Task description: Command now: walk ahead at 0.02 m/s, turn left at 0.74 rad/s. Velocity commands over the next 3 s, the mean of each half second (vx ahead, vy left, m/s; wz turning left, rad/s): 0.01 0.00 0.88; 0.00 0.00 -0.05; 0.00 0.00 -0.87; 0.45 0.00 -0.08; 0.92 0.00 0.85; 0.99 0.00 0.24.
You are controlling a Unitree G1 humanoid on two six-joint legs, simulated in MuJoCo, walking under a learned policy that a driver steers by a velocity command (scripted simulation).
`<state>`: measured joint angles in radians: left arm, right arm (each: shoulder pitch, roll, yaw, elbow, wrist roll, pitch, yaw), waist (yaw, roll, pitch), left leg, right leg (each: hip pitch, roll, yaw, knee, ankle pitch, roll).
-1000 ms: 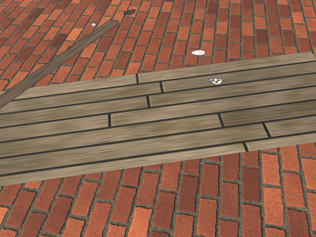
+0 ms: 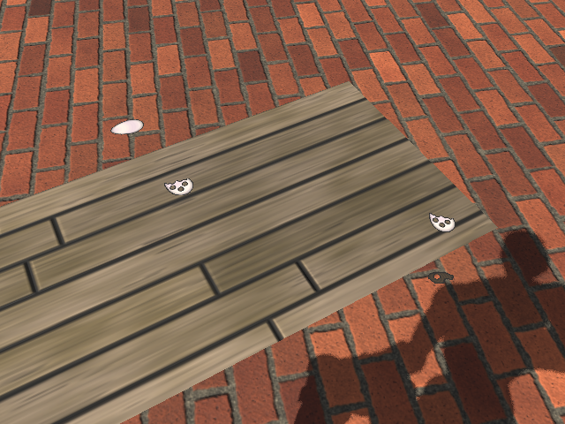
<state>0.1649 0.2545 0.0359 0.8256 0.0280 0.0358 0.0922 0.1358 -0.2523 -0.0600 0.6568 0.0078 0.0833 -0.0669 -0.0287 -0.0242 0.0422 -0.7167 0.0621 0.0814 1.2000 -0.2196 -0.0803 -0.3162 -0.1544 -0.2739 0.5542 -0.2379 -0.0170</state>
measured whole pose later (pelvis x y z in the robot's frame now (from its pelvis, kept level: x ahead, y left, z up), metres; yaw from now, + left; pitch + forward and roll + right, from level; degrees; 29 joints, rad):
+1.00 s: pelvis +0.19 +0.06 +0.01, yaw +22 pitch +3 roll +1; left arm 0.16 0.30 0.11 0.69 -0.04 0.05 0.02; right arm 0.11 -0.27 -0.10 0.65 0.01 -0.01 -0.02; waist 0.03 -0.03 0.06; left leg -0.34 -0.10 -0.15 0.64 -0.44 -0.07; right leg -0.33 0.12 0.28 0.47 -0.18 -0.01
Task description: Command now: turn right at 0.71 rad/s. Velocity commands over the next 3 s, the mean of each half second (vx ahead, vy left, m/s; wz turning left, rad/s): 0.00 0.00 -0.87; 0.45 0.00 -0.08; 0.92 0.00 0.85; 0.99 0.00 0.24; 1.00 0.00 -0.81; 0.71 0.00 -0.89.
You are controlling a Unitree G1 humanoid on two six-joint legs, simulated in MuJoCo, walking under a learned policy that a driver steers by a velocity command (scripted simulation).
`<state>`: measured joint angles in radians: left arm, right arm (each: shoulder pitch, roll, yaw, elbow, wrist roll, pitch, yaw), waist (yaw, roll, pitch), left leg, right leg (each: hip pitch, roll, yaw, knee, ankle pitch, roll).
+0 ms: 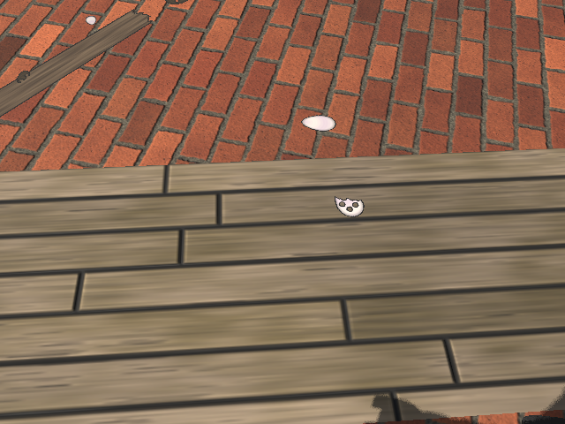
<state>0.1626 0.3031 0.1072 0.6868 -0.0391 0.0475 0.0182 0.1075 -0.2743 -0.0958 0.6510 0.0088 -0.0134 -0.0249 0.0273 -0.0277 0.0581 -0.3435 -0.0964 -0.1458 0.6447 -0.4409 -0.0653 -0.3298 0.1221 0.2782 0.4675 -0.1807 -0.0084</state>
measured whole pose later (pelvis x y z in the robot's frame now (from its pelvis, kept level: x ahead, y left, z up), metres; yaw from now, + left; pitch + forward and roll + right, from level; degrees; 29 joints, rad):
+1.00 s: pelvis +0.23 -0.09 -0.01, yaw -26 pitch +2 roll -2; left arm 0.37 0.29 0.06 0.79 0.05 -0.08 0.00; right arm 0.22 -0.29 -0.07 0.74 -0.03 0.02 0.10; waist 0.01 0.00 -0.03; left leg -0.71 0.09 0.03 0.86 -0.08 0.03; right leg 0.14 -0.02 -0.19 0.18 -0.35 0.04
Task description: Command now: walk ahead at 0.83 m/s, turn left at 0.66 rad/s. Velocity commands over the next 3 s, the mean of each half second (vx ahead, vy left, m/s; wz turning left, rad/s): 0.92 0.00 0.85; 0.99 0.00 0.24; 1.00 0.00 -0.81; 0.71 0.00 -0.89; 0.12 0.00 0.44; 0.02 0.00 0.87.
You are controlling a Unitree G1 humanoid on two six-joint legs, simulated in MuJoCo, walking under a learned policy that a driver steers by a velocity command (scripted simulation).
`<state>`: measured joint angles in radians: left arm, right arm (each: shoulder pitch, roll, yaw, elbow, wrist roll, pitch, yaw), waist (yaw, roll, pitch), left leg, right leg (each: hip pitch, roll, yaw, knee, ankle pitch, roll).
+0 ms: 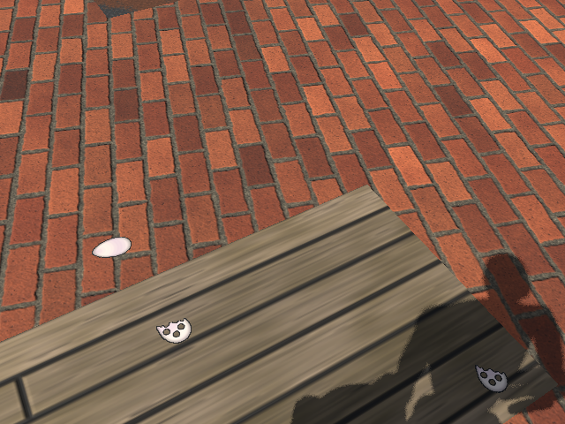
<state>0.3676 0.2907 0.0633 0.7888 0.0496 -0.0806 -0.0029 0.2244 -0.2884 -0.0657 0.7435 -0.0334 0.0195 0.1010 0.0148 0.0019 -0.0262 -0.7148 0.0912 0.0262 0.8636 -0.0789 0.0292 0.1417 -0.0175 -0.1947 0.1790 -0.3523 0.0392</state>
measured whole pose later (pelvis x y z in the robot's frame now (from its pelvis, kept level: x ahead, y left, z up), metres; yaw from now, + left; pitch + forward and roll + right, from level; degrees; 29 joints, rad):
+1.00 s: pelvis +0.82 +0.37 -0.02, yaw +30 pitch +2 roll -1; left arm 0.61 0.26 0.03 0.97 0.00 -0.09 -0.02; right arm -0.10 -0.26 0.04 0.61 -0.07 -0.09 0.04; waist 0.14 0.02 0.02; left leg -0.54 0.02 0.01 0.61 -0.12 0.04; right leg 0.04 -0.01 0.05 0.62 -0.48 -0.04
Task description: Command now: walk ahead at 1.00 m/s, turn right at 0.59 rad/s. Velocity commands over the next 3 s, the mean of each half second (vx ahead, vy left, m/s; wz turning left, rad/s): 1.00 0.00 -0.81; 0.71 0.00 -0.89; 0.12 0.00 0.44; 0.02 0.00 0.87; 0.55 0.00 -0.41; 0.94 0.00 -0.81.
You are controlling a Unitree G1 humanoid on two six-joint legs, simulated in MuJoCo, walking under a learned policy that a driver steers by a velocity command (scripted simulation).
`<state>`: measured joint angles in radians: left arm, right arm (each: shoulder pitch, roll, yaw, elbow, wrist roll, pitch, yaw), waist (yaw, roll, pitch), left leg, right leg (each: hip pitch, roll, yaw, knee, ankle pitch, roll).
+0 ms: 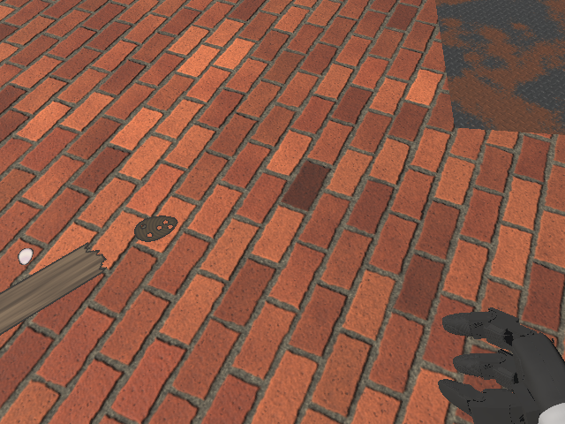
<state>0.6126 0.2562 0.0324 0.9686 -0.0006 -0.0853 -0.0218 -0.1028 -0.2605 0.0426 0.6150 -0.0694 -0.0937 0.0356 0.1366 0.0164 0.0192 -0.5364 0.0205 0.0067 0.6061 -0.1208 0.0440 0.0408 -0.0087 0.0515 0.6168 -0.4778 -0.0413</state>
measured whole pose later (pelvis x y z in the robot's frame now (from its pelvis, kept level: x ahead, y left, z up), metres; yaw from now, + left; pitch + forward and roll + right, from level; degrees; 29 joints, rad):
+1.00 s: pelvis +0.83 -0.19 +0.02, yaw -52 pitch +0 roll +2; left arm 0.20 0.36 0.08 0.65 -0.03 0.02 0.02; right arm 0.15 -0.27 -0.03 0.67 -0.02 -0.07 -0.01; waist 0.00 -0.02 0.12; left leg -0.33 0.02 0.09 0.50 -0.16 -0.01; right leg -0.56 0.01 0.05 1.29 -0.48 0.05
